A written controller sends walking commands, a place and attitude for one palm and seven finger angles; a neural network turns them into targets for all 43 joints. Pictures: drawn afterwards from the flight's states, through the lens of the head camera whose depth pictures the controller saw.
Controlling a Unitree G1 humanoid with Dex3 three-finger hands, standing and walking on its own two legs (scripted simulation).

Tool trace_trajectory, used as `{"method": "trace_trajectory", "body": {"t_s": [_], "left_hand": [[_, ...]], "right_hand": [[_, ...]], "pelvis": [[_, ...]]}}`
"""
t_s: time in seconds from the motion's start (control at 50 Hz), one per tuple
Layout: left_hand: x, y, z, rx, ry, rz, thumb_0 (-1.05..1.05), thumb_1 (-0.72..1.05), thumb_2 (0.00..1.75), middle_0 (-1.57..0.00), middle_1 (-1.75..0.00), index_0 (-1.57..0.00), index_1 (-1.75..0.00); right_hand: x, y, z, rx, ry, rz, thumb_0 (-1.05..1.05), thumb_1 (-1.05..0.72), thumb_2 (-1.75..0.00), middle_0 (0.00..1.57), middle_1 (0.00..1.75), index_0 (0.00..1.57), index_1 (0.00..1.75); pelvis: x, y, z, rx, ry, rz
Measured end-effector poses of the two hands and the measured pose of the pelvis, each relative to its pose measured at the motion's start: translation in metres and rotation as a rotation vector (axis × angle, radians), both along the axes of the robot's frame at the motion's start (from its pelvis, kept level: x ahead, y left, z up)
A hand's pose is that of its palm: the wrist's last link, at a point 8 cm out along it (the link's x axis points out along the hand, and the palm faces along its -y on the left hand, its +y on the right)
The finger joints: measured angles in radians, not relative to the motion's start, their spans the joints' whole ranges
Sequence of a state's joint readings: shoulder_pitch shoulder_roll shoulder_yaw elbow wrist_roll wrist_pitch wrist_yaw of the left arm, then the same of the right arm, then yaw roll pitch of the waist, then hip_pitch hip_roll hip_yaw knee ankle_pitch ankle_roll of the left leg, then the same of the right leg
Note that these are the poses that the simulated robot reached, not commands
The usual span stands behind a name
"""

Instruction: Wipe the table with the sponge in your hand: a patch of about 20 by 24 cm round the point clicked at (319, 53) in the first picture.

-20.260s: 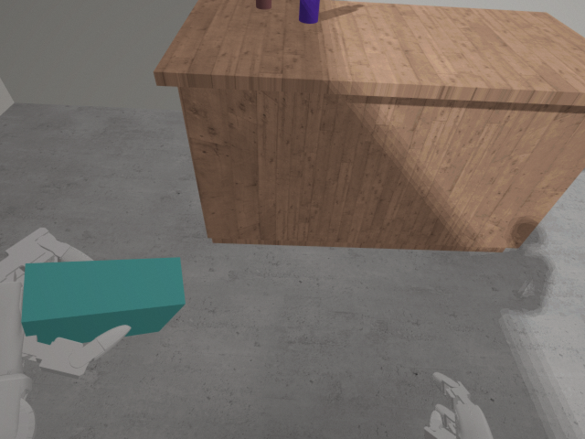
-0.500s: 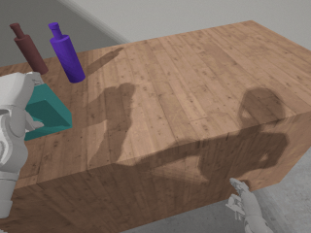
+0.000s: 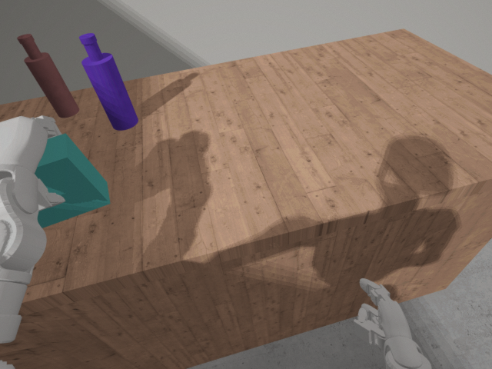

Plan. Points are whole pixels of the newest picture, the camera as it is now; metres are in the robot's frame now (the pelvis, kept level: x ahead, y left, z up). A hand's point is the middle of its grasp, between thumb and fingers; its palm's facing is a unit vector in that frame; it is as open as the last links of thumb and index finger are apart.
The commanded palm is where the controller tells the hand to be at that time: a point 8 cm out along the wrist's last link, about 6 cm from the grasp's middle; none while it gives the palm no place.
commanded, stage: move the sponge above the wiping area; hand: left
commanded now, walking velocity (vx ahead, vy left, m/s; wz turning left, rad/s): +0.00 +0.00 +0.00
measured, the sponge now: (58, 192) +0.30 +0.36 +0.15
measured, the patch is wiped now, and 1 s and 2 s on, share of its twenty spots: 0.05 0.05 0.05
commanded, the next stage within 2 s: lower the sponge onto the table in 0.86 s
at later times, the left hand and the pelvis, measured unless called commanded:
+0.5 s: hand (50, 183) +0.28 +0.34 +0.19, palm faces +0.10 -0.03 -0.99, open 9.4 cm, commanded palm +0.24 +0.31 +0.25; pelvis +0.00 -0.01 +0.00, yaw +0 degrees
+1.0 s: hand (63, 200) +0.27 +0.33 +0.16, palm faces -0.06 -0.03 -1.00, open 9.4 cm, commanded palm +0.24 +0.32 +0.25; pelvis +0.00 -0.01 +0.00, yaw +0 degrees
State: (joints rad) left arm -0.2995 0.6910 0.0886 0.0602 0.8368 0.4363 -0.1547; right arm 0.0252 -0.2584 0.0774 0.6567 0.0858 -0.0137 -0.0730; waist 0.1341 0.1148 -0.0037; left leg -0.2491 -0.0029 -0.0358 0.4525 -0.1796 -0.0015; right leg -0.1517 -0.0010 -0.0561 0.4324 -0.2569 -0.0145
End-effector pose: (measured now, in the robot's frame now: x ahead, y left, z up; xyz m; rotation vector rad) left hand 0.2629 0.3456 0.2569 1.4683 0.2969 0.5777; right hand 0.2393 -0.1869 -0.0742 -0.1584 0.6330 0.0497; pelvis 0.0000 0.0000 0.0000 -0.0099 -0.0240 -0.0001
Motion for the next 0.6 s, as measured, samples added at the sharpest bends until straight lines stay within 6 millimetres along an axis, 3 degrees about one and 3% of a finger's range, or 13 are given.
{"method": "trace_trajectory", "body": {"t_s": [0.08, 0.16, 0.22, 0.26, 0.36, 0.42, 0.5, 0.6], "left_hand": [[0.000, -0.007, -0.031, -0.042, 0.153, -0.011, 0.00, -0.44, 1.03, -0.79, -1.40, -0.81, -1.40], [0.003, -0.039, -0.058, -0.039, 0.252, -0.172, 0.00, -0.44, 1.03, -0.80, -1.40, -0.81, -1.40], [0.002, -0.061, -0.047, 0.017, 0.178, -0.306, 0.00, -0.44, 1.03, -0.80, -1.40, -0.81, -1.39], [0.002, -0.065, -0.032, 0.044, 0.097, -0.335, 0.00, -0.44, 1.03, -0.80, -1.39, -0.81, -1.39], [0.004, -0.039, 0.005, 0.040, -0.066, -0.173, 0.00, -0.44, 1.03, -0.80, -1.39, -0.81, -1.39], [0.001, -0.020, 0.010, 0.020, -0.046, -0.047, 0.00, -0.44, 1.03, -0.80, -1.40, -0.81, -1.39], [-0.006, -0.016, -0.014, -0.028, 0.083, 0.009, 0.00, -0.44, 1.03, -0.80, -1.40, -0.81, -1.40], [-0.011, -0.049, -0.057, -0.051, 0.246, -0.151, 0.00, -0.44, 1.03, -0.80, -1.40, -0.81, -1.40]], "right_hand": [[0.001, -0.002, -0.001, 0.005, -0.008, -0.006, 0.01, -0.90, -0.90, 0.20, 0.30, 0.20, 0.30], [0.002, -0.003, 0.001, -0.018, -0.024, -0.001, 0.01, -0.90, -0.90, 0.20, 0.30, 0.20, 0.30], [0.002, -0.002, 0.004, -0.035, -0.043, 0.002, 0.01, -0.90, -0.90, 0.20, 0.30, 0.20, 0.30], [0.001, -0.001, 0.005, -0.031, -0.042, 0.003, 0.01, -0.90, -0.90, 0.20, 0.30, 0.20, 0.30], [0.002, -0.003, 0.001, -0.007, -0.010, 0.008, 0.01, -0.90, -0.90, 0.20, 0.30, 0.20, 0.30], [0.002, -0.007, -0.001, 0.008, -0.001, 0.000, 0.01, -0.90, -0.90, 0.20, 0.30, 0.20, 0.30], [0.003, -0.016, -0.001, 0.015, -0.009, -0.016, 0.01, -0.90, -0.90, 0.20, 0.30, 0.20, 0.30], [0.004, -0.021, 0.001, -0.023, -0.033, -0.013, 0.01, -0.90, -0.90, 0.20, 0.30, 0.20, 0.30]], "pelvis": [[0.000, 0.002, -0.001, -0.001, 0.009, 0.011], [0.002, 0.002, -0.002, 0.001, 0.001, 0.015], [0.004, 0.000, -0.002, 0.003, -0.009, 0.009], [0.005, -0.002, -0.001, 0.003, -0.016, 0.004], [0.004, -0.006, 0.000, 0.002, -0.018, -0.007], [0.003, -0.007, 0.000, 0.004, -0.004, -0.007], [0.003, -0.008, -0.001, 0.004, 0.007, 0.003], [0.003, -0.009, -0.003, 0.005, -0.004, 0.013]]}}
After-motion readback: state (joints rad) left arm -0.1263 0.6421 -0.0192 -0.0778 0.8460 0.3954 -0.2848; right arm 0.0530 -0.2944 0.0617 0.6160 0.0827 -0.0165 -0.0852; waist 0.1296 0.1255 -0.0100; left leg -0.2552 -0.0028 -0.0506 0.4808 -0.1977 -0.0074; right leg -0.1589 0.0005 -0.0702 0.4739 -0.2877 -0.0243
